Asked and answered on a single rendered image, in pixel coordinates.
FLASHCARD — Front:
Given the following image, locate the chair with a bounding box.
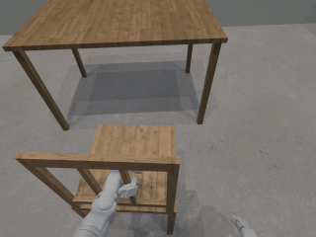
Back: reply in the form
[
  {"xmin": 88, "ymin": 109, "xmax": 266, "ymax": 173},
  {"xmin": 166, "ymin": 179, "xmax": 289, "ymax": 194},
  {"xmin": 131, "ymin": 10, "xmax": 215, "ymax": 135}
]
[{"xmin": 15, "ymin": 124, "xmax": 180, "ymax": 235}]

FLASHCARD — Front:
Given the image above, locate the left robot hand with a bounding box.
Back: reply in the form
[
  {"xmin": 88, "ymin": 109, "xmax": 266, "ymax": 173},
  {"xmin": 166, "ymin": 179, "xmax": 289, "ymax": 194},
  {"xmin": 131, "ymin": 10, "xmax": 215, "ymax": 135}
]
[{"xmin": 103, "ymin": 170, "xmax": 143, "ymax": 199}]

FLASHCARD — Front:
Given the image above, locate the right robot hand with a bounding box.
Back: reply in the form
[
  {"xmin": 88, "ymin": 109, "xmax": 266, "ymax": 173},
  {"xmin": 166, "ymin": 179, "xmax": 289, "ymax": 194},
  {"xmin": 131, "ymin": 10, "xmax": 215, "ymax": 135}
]
[{"xmin": 228, "ymin": 214, "xmax": 257, "ymax": 237}]

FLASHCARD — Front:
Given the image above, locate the robot left forearm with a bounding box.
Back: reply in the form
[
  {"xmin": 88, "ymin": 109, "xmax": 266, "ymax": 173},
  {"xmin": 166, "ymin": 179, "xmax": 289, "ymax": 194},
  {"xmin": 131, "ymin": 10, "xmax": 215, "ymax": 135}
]
[{"xmin": 71, "ymin": 190, "xmax": 119, "ymax": 237}]

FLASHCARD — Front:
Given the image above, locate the table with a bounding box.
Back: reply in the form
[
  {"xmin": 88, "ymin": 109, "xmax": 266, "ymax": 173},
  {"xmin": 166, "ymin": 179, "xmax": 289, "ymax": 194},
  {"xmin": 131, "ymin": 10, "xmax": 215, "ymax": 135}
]
[{"xmin": 2, "ymin": 0, "xmax": 228, "ymax": 131}]

